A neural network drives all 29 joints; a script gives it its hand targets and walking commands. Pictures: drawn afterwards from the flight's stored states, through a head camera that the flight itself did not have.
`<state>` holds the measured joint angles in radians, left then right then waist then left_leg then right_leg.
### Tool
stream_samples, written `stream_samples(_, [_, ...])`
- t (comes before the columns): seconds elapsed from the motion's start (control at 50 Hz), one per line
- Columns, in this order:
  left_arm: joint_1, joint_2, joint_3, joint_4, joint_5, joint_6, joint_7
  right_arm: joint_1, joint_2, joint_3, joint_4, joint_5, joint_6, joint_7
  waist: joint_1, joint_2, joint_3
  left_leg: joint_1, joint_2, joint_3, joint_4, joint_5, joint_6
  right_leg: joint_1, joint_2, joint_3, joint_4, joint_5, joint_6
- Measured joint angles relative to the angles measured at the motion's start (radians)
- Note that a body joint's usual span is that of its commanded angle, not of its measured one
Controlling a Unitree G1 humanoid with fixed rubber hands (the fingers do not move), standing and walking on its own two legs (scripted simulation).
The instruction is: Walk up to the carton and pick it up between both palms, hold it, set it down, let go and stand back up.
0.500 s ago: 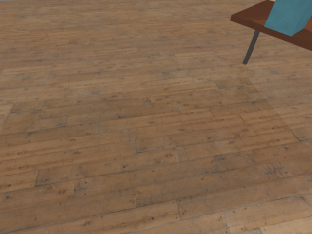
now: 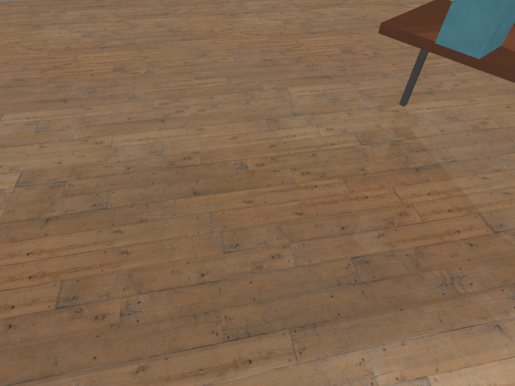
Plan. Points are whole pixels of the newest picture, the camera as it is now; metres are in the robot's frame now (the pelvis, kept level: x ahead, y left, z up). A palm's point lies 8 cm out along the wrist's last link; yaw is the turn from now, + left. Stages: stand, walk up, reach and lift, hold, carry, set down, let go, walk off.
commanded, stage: stand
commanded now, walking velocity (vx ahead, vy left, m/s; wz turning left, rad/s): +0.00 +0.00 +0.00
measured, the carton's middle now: (483, 13) +1.46 -0.95 +0.02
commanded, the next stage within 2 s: none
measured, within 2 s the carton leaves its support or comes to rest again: neither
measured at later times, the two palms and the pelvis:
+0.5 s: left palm out of the picture -0.04 +0.19 -0.15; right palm out of the picture -0.03 -0.20 -0.15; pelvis +0.00 +0.00 +0.00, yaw +0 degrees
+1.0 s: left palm out of the picture -0.03 +0.19 -0.15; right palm out of the picture -0.04 -0.20 -0.15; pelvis +0.00 +0.00 +0.00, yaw +0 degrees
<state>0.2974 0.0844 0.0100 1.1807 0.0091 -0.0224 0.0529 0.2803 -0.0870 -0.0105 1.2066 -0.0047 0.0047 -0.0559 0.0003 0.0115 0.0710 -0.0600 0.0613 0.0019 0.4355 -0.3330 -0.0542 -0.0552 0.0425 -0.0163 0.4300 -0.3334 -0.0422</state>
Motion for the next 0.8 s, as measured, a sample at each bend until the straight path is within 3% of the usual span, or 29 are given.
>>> stream_samples(0.8, [0.032,0.013,-0.003,-0.036,0.000,-0.005,-0.002,0.007,0.013,-0.004,0.000,0.006,-0.002,0.000,0.004,-0.011,-0.011,-0.006,0.013,0.001,0.000,0.003,-0.008,0.001,0.008,-0.009,-0.013,0.009,-0.006])
